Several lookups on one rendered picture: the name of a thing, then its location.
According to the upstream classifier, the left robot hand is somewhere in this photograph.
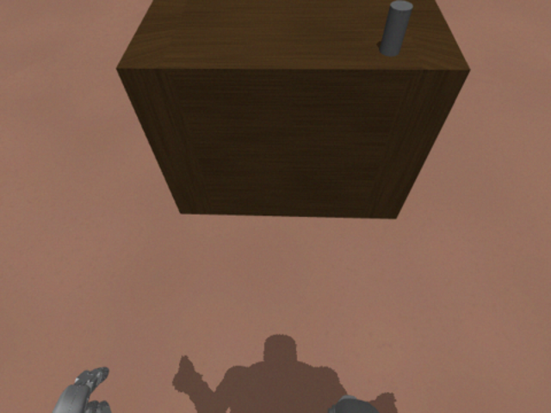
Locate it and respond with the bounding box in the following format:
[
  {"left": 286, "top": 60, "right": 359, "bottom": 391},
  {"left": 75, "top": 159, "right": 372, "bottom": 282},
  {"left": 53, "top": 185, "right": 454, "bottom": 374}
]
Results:
[{"left": 53, "top": 367, "right": 111, "bottom": 413}]

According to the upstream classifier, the can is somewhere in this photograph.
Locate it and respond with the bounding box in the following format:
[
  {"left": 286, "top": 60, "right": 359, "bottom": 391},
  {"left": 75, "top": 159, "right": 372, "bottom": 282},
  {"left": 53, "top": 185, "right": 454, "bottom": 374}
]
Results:
[{"left": 380, "top": 0, "right": 413, "bottom": 57}]

